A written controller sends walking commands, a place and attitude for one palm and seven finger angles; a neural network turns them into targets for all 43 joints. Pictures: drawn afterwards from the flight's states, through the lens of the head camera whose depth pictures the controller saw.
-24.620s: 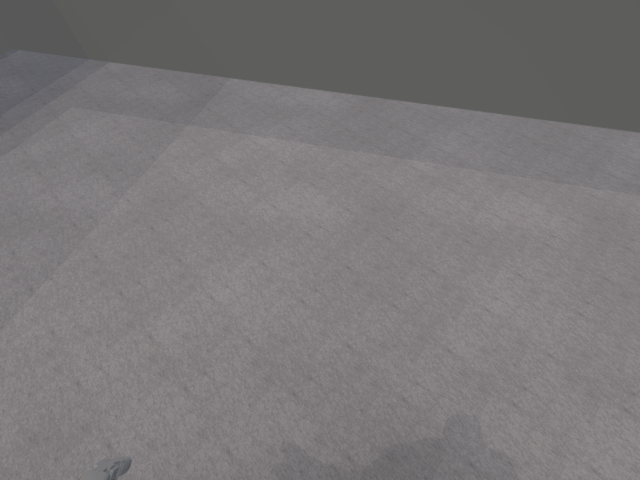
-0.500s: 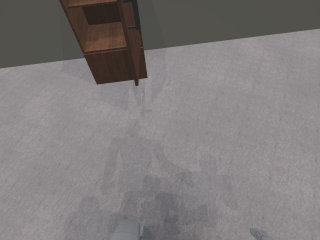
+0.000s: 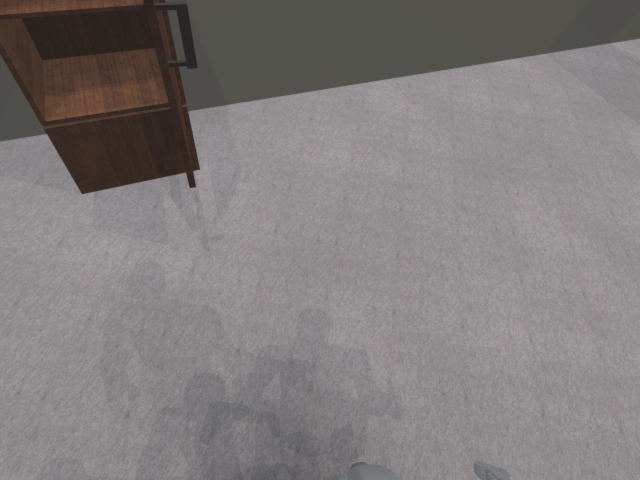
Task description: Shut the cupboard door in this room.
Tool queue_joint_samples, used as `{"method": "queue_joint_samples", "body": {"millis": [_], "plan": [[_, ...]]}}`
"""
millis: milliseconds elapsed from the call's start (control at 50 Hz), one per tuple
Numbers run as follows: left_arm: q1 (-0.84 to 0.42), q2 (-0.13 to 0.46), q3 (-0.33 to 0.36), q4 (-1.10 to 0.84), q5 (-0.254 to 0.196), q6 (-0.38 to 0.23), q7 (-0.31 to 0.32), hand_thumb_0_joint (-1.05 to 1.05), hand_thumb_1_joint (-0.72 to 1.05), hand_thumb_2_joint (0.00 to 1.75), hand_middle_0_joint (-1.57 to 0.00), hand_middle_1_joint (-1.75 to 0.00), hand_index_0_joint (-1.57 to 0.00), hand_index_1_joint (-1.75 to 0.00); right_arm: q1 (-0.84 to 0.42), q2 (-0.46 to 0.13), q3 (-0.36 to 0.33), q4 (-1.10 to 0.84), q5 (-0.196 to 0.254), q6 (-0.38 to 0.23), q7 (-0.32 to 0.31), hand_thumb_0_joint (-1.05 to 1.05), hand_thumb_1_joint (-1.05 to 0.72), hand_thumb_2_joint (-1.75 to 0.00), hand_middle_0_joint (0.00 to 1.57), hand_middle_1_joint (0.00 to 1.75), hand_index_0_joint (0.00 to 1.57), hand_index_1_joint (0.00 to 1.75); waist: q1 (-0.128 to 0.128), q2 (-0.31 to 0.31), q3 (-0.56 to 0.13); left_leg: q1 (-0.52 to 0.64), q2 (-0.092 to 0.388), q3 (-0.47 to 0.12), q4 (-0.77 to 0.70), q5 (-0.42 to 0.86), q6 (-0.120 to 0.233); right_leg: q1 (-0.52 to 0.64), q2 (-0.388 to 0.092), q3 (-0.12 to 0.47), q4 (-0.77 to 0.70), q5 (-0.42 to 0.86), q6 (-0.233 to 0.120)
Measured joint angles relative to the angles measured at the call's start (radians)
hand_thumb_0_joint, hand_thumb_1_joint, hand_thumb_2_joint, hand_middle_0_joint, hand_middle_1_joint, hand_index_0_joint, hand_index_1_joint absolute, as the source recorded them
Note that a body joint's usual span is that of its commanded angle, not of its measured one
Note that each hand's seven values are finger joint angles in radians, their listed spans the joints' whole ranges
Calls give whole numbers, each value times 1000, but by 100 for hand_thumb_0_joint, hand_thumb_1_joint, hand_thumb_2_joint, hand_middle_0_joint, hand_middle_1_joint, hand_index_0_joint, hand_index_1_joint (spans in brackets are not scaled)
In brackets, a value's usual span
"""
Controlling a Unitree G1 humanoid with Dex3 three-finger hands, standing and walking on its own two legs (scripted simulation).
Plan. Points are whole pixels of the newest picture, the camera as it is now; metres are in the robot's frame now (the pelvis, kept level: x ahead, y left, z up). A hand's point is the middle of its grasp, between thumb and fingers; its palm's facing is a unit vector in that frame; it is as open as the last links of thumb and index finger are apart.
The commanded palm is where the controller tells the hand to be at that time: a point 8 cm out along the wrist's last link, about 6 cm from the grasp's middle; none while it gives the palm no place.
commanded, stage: walk around to get in front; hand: left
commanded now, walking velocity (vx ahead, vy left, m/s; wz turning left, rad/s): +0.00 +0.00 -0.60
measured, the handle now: (176, 36) +0.92 +0.42 +0.01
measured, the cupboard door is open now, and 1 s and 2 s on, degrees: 84 84 84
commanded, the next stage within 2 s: none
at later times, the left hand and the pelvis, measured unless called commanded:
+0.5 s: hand (259, 419) +0.21 +0.10 -0.15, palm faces -0.42 -0.89 -0.19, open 7.4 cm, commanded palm none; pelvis +0.01 -0.02 +0.00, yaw -21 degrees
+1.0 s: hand (260, 454) +0.17 +0.09 -0.17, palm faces -0.42 -0.89 -0.19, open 7.4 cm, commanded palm none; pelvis +0.16 -0.10 +0.00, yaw -32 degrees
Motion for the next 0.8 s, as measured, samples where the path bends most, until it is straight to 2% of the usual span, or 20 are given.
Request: {"method": "queue_joint_samples", "body": {"millis": [40,100,220,300,400,480,540,560,580,620,660,700,800], "plan": [[-8,7,6,-5,4,1,-10,1,91,90,-20,-30,-20,-30,27,6,3,3,-5,1,-1,1,-90,-90,20,30,20,29,-6,9,-3,24,14,23,-32,10,5,-42,-26,-42,152,16,15],[-16,12,8,-15,3,-1,-18,1,91,90,-20,-30,-20,-30,63,11,1,13,-6,-7,-2,1,-90,-90,20,30,20,29,-12,18,-7,51,29,62,-69,24,12,-68,-73,-67,267,61,33],[-41,5,6,-15,0,13,-20,1,91,90,-20,-30,-20,-30,128,23,-8,32,-4,-23,-5,1,-90,-90,20,30,20,30,-38,20,-12,75,52,146,-84,17,17,-51,-132,-79,273,94,56],[-68,-18,-1,-18,-2,23,-25,1,91,90,-20,-30,-20,-30,165,22,-17,52,-8,-27,-1,1,-90,-90,20,30,20,29,-58,23,-12,82,70,203,-74,3,11,-27,-156,-111,195,81,55],[-106,-58,-18,-25,4,26,-43,1,91,90,-20,-30,-20,-30,212,1,-34,82,-17,-35,6,1,-90,-90,20,30,20,29,-92,44,-20,104,102,276,-66,-17,-11,15,-182,-173,22,57,35],[-141,-88,-30,-42,5,11,-53,1,91,90,-20,-30,-20,-30,249,-29,-45,111,-22,-35,13,1,-90,-90,20,30,20,29,-122,74,-29,123,137,324,-42,-46,-45,64,-181,-213,-137,31,7],[-156,-100,-37,-62,3,-17,-54,1,91,90,-20,-30,-20,-30,283,-49,-51,129,-21,-29,18,1,-90,-90,20,30,20,29,-130,99,-42,122,178,346,30,-96,-82,138,-162,-244,-300,75,-26],[-160,-102,-40,-66,3,-36,-51,1,91,90,-20,-30,-20,-30,292,-53,-51,135,-16,-23,22,1,-90,-90,20,30,20,29,-127,107,-43,100,203,329,102,-123,-85,152,-149,-253,-326,142,-48],[-161,-104,-44,-67,-2,-55,-45,1,91,90,-20,-30,-20,-30,290,-55,-49,142,-13,-8,25,1,-90,-90,20,30,20,29,-122,114,-41,59,209,266,213,-171,-90,152,-138,-256,-301,146,-62],[-134,-108,-49,-65,-13,-76,-30,1,91,90,-20,-30,-20,-30,267,-55,-46,149,-11,22,30,1,-91,-90,20,30,20,29,-109,109,-43,-43,176,138,446,-198,-94,173,-125,-244,-288,108,-76],[-86,-110,-51,-50,-18,-85,-20,0,91,90,-20,-30,-21,-30,228,-52,-50,141,-13,29,34,1,-91,-90,20,30,19,29,-89,98,-52,-133,148,74,583,-130,-96,214,-112,-215,-337,106,-81],[-35,-113,-53,-21,-17,-88,-15,0,91,90,-20,-30,-21,-30,182,-50,-53,116,-17,16,39,1,-91,-90,20,30,19,29,-80,94,-54,-207,141,40,609,-44,-105,262,-100,-189,-410,134,-80],[77,-125,-60,56,-11,-107,-13,0,90,90,-20,-30,-21,-30,80,-44,-53,51,-19,-17,45,1,-91,-90,20,30,19,29,-61,97,-47,-342,141,-3,528,86,-129,360,-81,-150,-547,167,-84]]}}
